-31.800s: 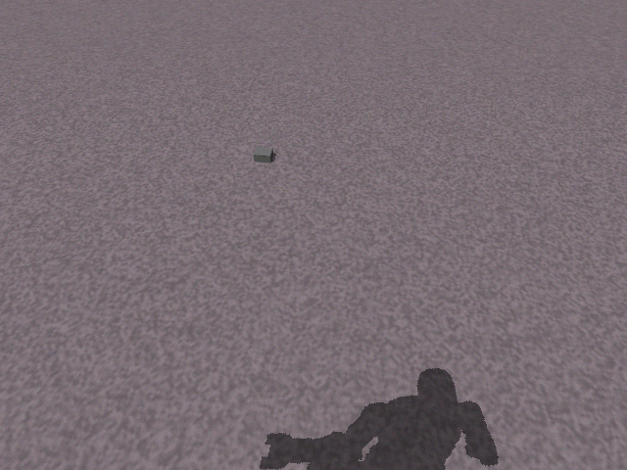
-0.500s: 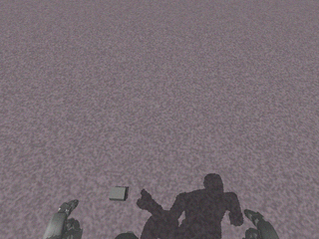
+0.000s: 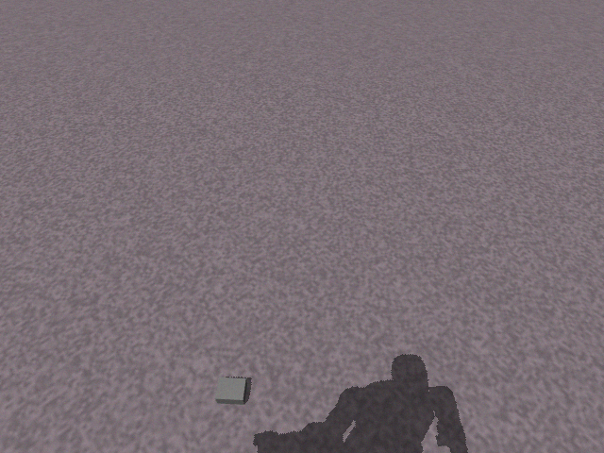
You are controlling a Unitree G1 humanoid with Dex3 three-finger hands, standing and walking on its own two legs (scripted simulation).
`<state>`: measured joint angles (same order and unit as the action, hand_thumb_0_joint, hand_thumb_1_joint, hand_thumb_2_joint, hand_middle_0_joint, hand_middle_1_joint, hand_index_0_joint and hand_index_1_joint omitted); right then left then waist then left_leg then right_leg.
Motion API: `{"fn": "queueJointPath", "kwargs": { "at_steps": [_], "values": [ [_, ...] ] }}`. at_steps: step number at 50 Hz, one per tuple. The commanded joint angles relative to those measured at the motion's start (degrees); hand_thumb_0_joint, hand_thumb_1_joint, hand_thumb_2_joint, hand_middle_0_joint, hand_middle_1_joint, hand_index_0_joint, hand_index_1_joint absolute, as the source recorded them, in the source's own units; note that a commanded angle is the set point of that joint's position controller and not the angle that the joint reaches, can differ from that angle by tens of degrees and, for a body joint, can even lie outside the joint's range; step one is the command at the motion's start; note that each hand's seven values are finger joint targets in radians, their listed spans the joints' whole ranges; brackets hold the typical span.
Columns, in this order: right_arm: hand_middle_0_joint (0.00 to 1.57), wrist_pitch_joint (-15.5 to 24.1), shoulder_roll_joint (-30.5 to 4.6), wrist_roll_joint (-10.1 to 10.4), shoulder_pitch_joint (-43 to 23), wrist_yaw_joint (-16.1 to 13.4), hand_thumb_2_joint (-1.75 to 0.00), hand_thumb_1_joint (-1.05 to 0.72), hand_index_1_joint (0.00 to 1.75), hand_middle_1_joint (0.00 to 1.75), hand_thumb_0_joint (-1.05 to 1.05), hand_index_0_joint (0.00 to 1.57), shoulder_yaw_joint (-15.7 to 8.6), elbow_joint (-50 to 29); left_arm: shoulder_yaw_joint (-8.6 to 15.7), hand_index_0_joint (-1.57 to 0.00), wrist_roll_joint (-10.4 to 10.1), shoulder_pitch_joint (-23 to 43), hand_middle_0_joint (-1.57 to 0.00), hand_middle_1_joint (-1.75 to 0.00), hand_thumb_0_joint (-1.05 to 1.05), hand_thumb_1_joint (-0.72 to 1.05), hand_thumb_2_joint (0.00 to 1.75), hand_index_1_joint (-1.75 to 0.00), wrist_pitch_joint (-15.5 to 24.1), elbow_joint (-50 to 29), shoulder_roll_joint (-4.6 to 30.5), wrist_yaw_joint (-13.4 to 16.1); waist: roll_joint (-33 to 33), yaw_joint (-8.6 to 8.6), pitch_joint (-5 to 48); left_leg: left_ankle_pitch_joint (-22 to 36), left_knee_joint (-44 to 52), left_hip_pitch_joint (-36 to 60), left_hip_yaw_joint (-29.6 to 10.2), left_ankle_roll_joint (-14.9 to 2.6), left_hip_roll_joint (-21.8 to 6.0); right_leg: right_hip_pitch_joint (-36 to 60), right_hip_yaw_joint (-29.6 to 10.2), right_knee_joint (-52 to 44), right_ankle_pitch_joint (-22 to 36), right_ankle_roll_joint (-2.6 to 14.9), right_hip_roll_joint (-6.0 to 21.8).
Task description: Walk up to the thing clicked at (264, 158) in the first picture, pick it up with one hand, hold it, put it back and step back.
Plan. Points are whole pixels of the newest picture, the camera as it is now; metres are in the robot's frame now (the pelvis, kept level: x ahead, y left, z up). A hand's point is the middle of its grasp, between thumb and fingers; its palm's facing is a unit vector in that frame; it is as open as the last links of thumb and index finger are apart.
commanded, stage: stand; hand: left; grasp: from above
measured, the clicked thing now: (231, 390) +0.44 +0.23 -0.75
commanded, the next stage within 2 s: step back in 1.86 s
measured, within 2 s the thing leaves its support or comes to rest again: neither
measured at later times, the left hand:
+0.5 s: hand out of the picture +0.04 +0.23 -0.16, palm faces +0.03 -0.94 -0.33, open 7.4 cm
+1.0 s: hand out of the picture +0.07 +0.23 -0.15, palm faces +0.02 -0.94 -0.33, open 7.4 cm
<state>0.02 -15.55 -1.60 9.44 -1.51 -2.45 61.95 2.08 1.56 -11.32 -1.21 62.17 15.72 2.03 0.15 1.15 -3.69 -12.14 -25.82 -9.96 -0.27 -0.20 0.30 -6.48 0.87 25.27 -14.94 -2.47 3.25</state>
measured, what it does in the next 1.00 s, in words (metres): stands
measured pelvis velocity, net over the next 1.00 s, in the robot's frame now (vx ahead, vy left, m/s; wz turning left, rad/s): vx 0.01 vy -0.02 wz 0.00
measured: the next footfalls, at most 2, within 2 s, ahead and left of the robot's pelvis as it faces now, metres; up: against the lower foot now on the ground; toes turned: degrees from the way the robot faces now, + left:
none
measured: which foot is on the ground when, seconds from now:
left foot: down 0.00-1.00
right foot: down 0.00-1.00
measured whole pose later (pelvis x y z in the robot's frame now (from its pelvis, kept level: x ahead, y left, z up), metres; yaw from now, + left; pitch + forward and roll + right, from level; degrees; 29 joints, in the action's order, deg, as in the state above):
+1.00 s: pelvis +0.01 -0.02 +0.01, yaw +0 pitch -3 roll +0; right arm 0.4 -18.5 -0.8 6.9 -0.7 -0.8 65.8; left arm 1.6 0.7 -6.7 0.1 66.3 17.6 0.7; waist 0.6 0.0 -3.5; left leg -9.2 -19.8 -7.7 -1.0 1.2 -1.0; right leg -4.3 1.6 19.5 -12.3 -1.2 1.9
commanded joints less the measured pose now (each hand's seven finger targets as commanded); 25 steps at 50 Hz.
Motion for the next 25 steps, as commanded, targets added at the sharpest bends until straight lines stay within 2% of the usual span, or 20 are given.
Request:
{"fn": "queueJointPath", "kwargs": {
  "at_steps": [1,4,5,7,9,19,22,25],
  "values": [
    [0.2,1.37,-11.21,0.07,-1.99,-0.51,-0.9,-0.9,0.3,0.3,0.0,0.2,-1.91,-2.68,1.96,-0.2,0.36,2.02,-0.2,-0.3,0.0,0.9,0.9,-0.3,1.95,-1.81,10.56,0.43,0.41,-0.26,1.69,2.73,7.55,0.94,-6.14,-1.56,-5.73,-0.75,-3.18,-6.48,5.56,2.63,3.08],
    [0.2,1.31,-11.28,0.16,-2.8,-0.37,-0.9,-0.9,0.3,0.3,0.0,0.2,-1.91,-2.29,1.95,-0.2,0.35,2.08,-0.2,-0.3,0.0,0.9,0.9,-0.3,2.14,-0.77,11.01,0.5,-0.07,-0.26,1.88,3.32,7.37,2.43,-5.75,-1.46,-5.7,-1.18,-3.43,-7.74,5.46,2.51,3.35],
    [0.2,1.21,-10.82,0.17,-2.05,-0.28,-0.9,-0.9,0.3,0.3,0.0,0.2,-1.6,-1.79,1.93,-0.2,0.28,3.12,-0.2,-0.3,0.0,0.9,0.9,-0.3,2.1,-0.81,11.47,0.41,0.14,-0.72,0.6,1.91,8.31,0.99,-5.66,-1.04,-5.3,-1.13,-3.5,-8.07,4.45,2.42,3.19],
    [0.2,1.04,-11.26,0.03,-2.59,-0.25,-0.9,-0.9,0.3,0.3,0.0,0.2,-1.72,-1.6,1.97,-0.2,0.18,2.91,-0.2,-0.3,0.0,0.9,0.9,-0.3,1.98,-0.26,11.48,0.39,0.13,-0.45,0.9,-0.8,8.86,0.71,-6.02,-1.15,-5.63,-1.02,-3.21,-8.22,2.49,2.48,3.02],
    [0.2,1.02,-11.82,0.16,-2.93,-0.14,-0.9,-0.9,0.3,0.3,0.0,0.2,-1.64,-1.45,1.91,-0.2,0.13,2.87,-0.2,-0.3,0.0,0.9,0.9,-0.3,1.99,0.07,11.47,0.23,0.93,-0.33,0.6,-1.42,9.33,0.23,-6.34,-1.3,-5.87,-0.45,-3.23,-8.33,3.15,2.56,3.05],
    [0.2,1.21,-12.41,0.37,-3.42,0.11,-0.9,-0.9,0.3,0.3,0.0,0.2,-1.04,-0.72,1.82,-0.2,0.02,4.41,-0.2,-0.3,0.0,0.9,0.9,-0.3,2.49,0.54,12.56,-0.01,0.13,-0.65,1.76,3.68,8.51,1.5,-5.72,-1.07,-6.01,0.21,-3.75,-9.57,4.96,2.59,3.7],
    [0.2,1.24,-12.83,0.39,-3.84,0.11,-0.9,-0.9,0.3,0.3,0.0,0.2,-0.93,-0.65,1.8,-0.2,-0.02,4.81,-0.2,-0.3,0.0,0.9,0.9,-0.3,2.35,0.59,12.79,-0.09,0.27,-0.72,1.72,3.69,8.82,1.6,-5.72,-0.95,-6.1,-0.06,-3.53,-9.66,4.73,2.61,3.54],
    [0.2,1.1,-13.02,0.39,-3.09,0.09,-0.9,-0.9,0.3,0.3,0.0,0.2,-0.76,-0.1,1.81,-0.2,-0.18,4.82,-0.2,-0.3,0.0,0.9,0.9,-0.3,2.3,0.83,13.04,-0.22,0.2,-0.8,1.41,0.86,9.32,0.59,-5.84,-1.08,-6.16,0.23,-3.65,-9.77,3.31,2.73,3.56]
  ]
}}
